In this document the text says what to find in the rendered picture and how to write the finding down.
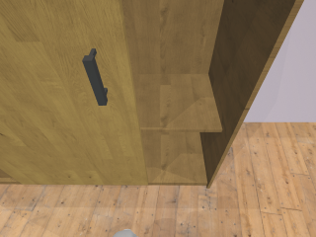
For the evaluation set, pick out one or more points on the handle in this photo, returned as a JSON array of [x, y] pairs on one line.
[[95, 79]]

